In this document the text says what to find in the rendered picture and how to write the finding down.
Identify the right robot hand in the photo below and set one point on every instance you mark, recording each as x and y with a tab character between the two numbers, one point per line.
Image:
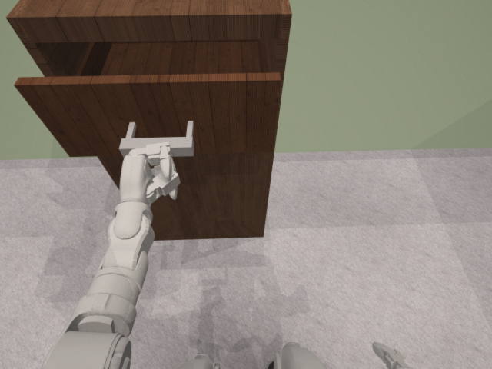
392	358

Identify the handle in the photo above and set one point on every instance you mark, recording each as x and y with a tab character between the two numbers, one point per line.
180	146

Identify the cabinet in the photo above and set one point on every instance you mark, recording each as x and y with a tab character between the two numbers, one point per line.
221	195

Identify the robot right thigh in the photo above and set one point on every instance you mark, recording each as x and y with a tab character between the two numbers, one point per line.
297	358

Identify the left robot upper arm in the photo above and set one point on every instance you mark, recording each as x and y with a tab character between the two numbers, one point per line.
91	350

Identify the left robot forearm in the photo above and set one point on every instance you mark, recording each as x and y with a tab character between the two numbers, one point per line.
109	305

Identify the robot right shin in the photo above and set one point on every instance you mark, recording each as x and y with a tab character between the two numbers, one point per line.
291	344

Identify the left robot hand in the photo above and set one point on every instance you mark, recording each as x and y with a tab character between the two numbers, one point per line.
136	174

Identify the drawer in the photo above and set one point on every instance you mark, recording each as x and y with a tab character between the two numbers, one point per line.
223	86

